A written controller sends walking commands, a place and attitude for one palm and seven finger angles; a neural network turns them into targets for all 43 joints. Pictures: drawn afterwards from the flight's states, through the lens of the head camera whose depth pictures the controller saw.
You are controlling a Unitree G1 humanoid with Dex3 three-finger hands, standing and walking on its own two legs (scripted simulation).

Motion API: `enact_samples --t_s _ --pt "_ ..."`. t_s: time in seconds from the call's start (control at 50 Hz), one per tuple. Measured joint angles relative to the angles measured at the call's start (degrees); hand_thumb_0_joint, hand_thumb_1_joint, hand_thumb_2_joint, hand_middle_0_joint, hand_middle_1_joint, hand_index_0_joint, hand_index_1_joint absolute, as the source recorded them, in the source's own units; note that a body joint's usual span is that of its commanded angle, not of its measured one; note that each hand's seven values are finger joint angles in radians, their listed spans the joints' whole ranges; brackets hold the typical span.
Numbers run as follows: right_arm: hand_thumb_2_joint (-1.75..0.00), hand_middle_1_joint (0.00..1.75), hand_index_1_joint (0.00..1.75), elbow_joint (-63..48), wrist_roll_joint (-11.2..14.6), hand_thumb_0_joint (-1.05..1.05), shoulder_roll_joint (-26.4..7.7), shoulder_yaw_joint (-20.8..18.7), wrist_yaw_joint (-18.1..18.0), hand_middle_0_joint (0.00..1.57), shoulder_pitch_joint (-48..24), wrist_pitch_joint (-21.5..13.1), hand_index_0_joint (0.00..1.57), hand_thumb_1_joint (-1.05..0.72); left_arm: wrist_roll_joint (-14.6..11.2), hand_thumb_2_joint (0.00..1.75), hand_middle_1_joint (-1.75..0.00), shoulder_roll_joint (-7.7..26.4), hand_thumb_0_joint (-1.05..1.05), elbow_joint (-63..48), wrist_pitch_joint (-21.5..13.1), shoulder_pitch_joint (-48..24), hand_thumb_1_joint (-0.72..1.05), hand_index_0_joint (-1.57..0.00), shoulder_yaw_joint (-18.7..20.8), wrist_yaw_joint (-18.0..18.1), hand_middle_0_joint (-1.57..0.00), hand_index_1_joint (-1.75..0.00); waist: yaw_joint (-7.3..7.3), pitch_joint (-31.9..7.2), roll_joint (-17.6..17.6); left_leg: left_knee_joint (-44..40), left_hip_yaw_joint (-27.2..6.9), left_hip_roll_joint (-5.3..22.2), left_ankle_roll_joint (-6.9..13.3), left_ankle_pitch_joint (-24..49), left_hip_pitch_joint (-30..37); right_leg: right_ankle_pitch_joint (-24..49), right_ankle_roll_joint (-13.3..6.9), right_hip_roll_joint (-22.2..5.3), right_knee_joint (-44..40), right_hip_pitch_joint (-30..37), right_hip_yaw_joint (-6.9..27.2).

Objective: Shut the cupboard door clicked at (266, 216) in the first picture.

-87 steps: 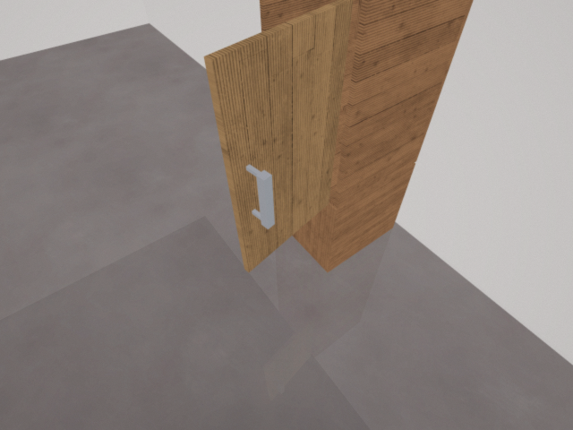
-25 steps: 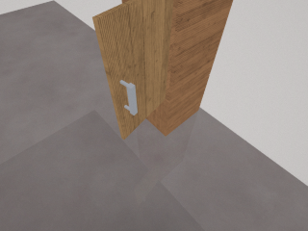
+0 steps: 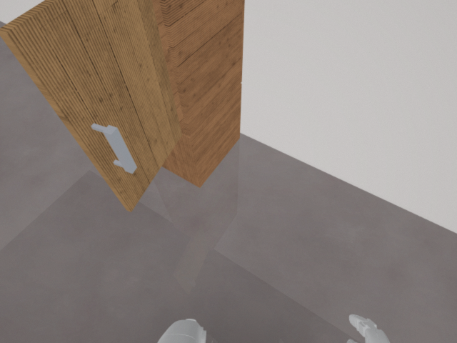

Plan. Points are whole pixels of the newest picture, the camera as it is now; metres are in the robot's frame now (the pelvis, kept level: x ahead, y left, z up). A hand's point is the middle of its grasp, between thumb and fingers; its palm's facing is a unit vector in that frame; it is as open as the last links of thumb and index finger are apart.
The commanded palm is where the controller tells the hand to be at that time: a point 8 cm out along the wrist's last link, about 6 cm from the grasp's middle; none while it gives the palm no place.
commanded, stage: walk around to get in front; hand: left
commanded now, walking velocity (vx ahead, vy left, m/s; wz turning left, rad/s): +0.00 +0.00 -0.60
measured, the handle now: (114, 149) +0.50 +0.33 -0.06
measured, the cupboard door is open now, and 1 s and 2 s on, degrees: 100 100 100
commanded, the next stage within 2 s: none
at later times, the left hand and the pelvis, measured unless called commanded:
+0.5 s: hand (165, 313) +0.17 +0.15 -0.16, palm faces -0.29 -0.91 -0.29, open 7.3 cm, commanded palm none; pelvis +0.00 -0.02 -0.01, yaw -18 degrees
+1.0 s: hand (198, 296) +0.21 +0.09 -0.16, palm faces -0.53 -0.83 -0.20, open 7.4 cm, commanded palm none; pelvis +0.02 -0.03 +0.00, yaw -35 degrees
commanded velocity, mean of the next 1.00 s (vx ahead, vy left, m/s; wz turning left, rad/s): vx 0.00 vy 0.00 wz -0.60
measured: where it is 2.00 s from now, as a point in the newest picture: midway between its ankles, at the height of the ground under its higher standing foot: outside the picture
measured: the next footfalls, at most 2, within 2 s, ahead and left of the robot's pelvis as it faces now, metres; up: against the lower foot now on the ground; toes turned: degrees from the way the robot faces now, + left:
left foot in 0.10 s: +0.06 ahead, +0.14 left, +0.00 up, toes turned -3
right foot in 0.44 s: +0.02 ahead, -0.14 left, +0.00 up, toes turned -19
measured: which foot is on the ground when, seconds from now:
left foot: up 0.00-0.08, down 0.10-0.42, up 0.44-0.76, down 0.78-1.00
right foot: down 0.00-0.10, up 0.12-0.42, down 0.44-0.78, up 0.80-1.00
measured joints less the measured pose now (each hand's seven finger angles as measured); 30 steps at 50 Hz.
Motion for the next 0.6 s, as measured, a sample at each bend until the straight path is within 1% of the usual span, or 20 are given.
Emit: enact_samples --t_s 0.04,0.08,0.1,0.12,0.14,0.16,0.2,0.22,0.24,0.28,0.34,0.38,0.4,0.42,0.44,0.46,0.48,0.52,0.56,0.6 --pt "-0.90 0.30 0.30 -0.7 0.2 0.00 0.5 0.3 0.0 0.20 -0.3 -0.4 0.20 -0.91 0.0 0.90 -0.30 0.0 0.01 0.0 0.3 0.4 0.91 -0.20 0.1 -0.1 -0.21 -0.30 0.19 -0.4 -0.8 -5.5 -0.3 -0.6 0.3 1.2 1.8 0.2 0.4 0.6 -0.3 0.0 1.3" --pt "-0.90 0.30 0.30 -1.4 0.3 0.00 1.0 0.7 -0.1 0.20 -0.1 -1.1 0.20 -0.91 -0.2 0.90 -0.30 0.2 0.01 0.0 0.7 0.8 0.91 -0.20 0.2 -0.2 -0.21 -0.30 0.09 -1.1 -1.4 -13.9 -0.4 -0.9 0.7 5.3 4.8 -0.2 0.9 1.2 0.7 -0.6 2.5" --pt "-0.90 0.30 0.30 -1.9 0.2 0.00 0.7 1.0 -0.1 0.20 0.7 -1.7 0.20 -0.91 -0.5 0.90 -0.30 0.1 0.01 -0.2 0.9 1.2 0.91 -0.20 0.2 -0.3 -0.21 -0.30 -0.09 -2.0 -0.8 -19.6 -1.0 0.0 1.6 7.9 6.9 -0.8 1.2 2.4 1.9 -1.4 2.6" --pt "-0.90 0.30 0.30 -2.1 -0.1 0.00 0.9 1.1 -0.3 0.20 1.1 -2.3 0.20 -0.91 -0.6 0.90 -0.30 0.3 0.01 -0.2 1.2 0.8 0.91 -0.20 0.3 -0.5 -0.21 -0.30 -0.31 -2.1 -0.9 -20.2 -1.0 0.3 2.4 8.8 6.9 -5.1 1.6 2.5 5.6 -3.0 2.0" --pt "-0.90 0.30 0.30 -2.1 -0.5 0.00 1.3 1.4 -0.5 0.20 1.5 -2.4 0.20 -0.91 -0.6 0.90 -0.30 0.7 0.01 -0.3 1.5 0.1 0.91 -0.20 0.4 -0.8 -0.21 -0.30 -0.18 -1.7 -1.6 -19.1 -0.4 0.4 2.8 8.5 6.6 -9.8 2.2 2.0 11.3 -5.0 0.9" --pt "-0.90 0.30 0.30 -2.0 -0.9 0.00 1.6 1.8 -0.5 0.20 2.1 -2.5 0.20 -0.91 -0.3 0.90 -0.30 1.2 0.01 -0.3 1.6 -0.5 0.91 -0.20 0.7 -1.1 -0.21 -0.30 -0.01 -1.3 -2.2 -18.7 0.3 0.6 2.9 8.2 6.9 -12.2 2.8 1.6 17.6 -7.1 -0.2" --pt "-0.90 0.30 0.30 -1.8 -1.3 0.00 2.0 2.5 -0.6 0.20 3.7 -2.5 0.20 -0.91 -0.1 0.90 -0.30 1.8 0.01 -0.7 1.5 -1.7 0.91 -0.20 1.0 -1.6 -0.20 -0.30 0.14 -0.8 -2.4 -19.9 1.1 1.6 2.7 8.4 8.0 -13.3 3.9 0.6 28.3 -10.6 -2.5" --pt "-0.90 0.30 0.30 -1.7 -1.4 0.00 2.1 2.7 -0.6 0.20 4.5 -2.4 0.20 -0.91 -0.2 0.90 -0.30 2.0 0.01 -1.0 1.4 -2.1 0.91 -0.20 1.0 -1.8 -0.20 -0.30 0.18 -0.6 -2.3 -20.9 1.5 2.1 2.5 8.8 8.8 -12.9 4.4 -0.2 31.5 -11.6 -3.5" --pt "-0.90 0.30 0.30 -1.4 -1.5 0.00 2.1 2.8 -0.6 0.20 5.2 -2.3 0.20 -0.90 -0.3 0.90 -0.30 2.2 0.01 -1.3 1.4 -2.5 0.91 -0.20 1.0 -1.9 -0.20 -0.30 0.18 -0.4 -2.1 -21.8 2.0 2.7 2.4 9.2 9.5 -12.4 4.8 -1.0 32.9 -12.2 -4.4" --pt "-0.90 0.30 0.30 -1.0 -1.5 0.00 1.9 2.8 -0.6 0.20 6.5 -2.1 0.20 -0.90 -0.4 0.90 -0.30 2.2 0.01 -1.8 1.5 -3.0 0.91 -0.20 0.9 -2.2 -0.20 -0.30 0.00 -0.1 -1.2 -23.0 3.1 4.0 2.0 9.6 10.7 -11.8 5.2 -2.6 30.9 -11.7 -6.2" --pt "-0.90 0.30 0.30 -0.4 -1.6 0.00 1.3 2.3 -0.2 0.20 8.0 -1.8 0.20 -0.90 -0.5 0.90 -0.30 2.3 0.01 -2.2 1.6 -3.7 0.91 -0.20 0.6 -2.7 -0.20 -0.30 -0.81 0.2 0.1 -22.8 5.2 5.8 1.0 8.9 11.7 -10.6 5.0 -4.2 21.6 -8.9 -8.2" --pt "-0.90 0.30 0.30 -0.1 -1.5 0.00 0.6 1.8 0.0 0.20 8.9 -1.5 0.20 -0.90 -0.6 0.90 -0.30 2.3 0.01 -2.3 1.5 -4.2 0.91 -0.20 0.4 -2.9 -0.20 -0.30 -1.50 0.4 1.0 -21.1 6.6 7.0 0.2 7.7 11.6 -9.0 4.3 -4.4 14.7 -6.1 -9.2" --pt "-0.90 0.30 0.30 0.1 -1.4 0.00 0.1 1.6 0.1 0.20 9.4 -1.4 0.20 -0.90 -0.6 0.90 -0.30 2.4 0.01 -2.4 1.3 -4.4 0.91 -0.20 0.2 -2.9 -0.20 -0.30 -1.78 0.4 1.4 -19.7 7.2 7.6 -0.3 6.8 11.4 -6.6 3.8 -4.3 10.6 -4.3 -9.7" --pt "-0.90 0.30 0.30 0.2 -1.3 0.00 -0.3 1.3 0.3 0.20 10.1 -1.2 0.20 -0.90 -0.6 0.90 -0.30 2.6 0.01 -2.7 0.9 -4.3 0.91 -0.20 0.1 -3.0 -0.20 -0.30 -2.00 0.1 1.6 -17.4 7.8 8.1 -0.8 5.5 10.7 -2.6 3.2 -4.4 5.9 -2.2 -10.0" --pt "-0.90 0.30 0.30 0.3 -1.0 0.00 -0.8 1.1 0.4 0.20 10.6 -0.8 0.20 -0.90 -0.4 0.90 -0.30 2.9 0.01 -2.9 0.2 -4.2 0.91 -0.20 0.0 -2.9 -0.20 -0.30 -2.09 -0.3 1.3 -13.3 8.2 8.1 -0.9 3.4 9.1 -0.5 1.9 -4.6 3.5 -1.3 -9.4" --pt "-0.90 0.30 0.30 0.8 -0.7 0.00 -1.6 0.8 0.4 0.20 10.1 -0.2 0.20 -0.90 -0.5 0.90 -0.30 2.6 0.01 -2.7 -0.2 -4.6 0.91 -0.20 -0.1 -2.4 -0.20 -0.30 -2.27 0.2 2.1 -7.7 6.4 8.0 -0.7 -0.5 7.0 -1.4 1.1 -3.9 5.2 -2.1 -9.1" --pt "-0.90 0.30 0.30 1.3 -0.6 0.00 -2.3 0.5 0.2 0.20 9.6 0.6 0.20 -0.90 -0.5 0.90 -0.30 2.1 0.01 -2.6 -0.4 -4.8 0.91 -0.20 -0.3 -1.9 -0.20 -0.30 -2.51 0.7 2.8 -1.7 4.2 7.1 -0.5 -3.4 4.7 -2.5 0.7 -3.4 6.4 -2.6 -8.7" --pt "-0.90 0.30 0.30 2.1 -0.4 0.00 -3.1 0.0 -0.1 0.20 8.5 1.4 0.20 -0.91 -0.5 0.90 -0.30 1.4 0.01 -2.6 -0.3 -4.6 0.91 -0.20 -0.6 -1.1 -0.20 -0.30 -2.69 1.1 3.1 7.1 1.8 5.2 -0.4 -3.9 1.0 -2.8 0.5 -2.8 6.0 -2.4 -7.5" --pt "-0.90 0.30 0.30 2.2 -0.3 0.01 -3.1 -0.1 0.0 0.20 7.7 1.4 0.20 -0.91 -0.5 0.90 -0.30 1.0 0.01 -2.5 0.0 -4.1 0.91 -0.20 -0.7 -0.6 -0.20 -0.30 -2.77 0.9 2.5 10.3 1.2 4.0 -0.7 -1.7 -1.3 -1.6 0.5 -2.3 4.0 -1.7 -6.2" --pt "-0.90 0.30 0.30 1.8 -0.3 0.01 -2.6 -0.1 0.2 0.20 7.3 1.2 0.20 -0.91 -0.3 0.90 -0.30 0.8 0.01 -2.2 0.2 -3.5 0.91 -0.20 -0.8 -0.3 -0.20 -0.30 -2.75 0.4 1.6 8.5 1.3 3.0 -0.8 -0.1 -1.9 -0.4 0.3 -1.9 2.1 -1.1 -4.9"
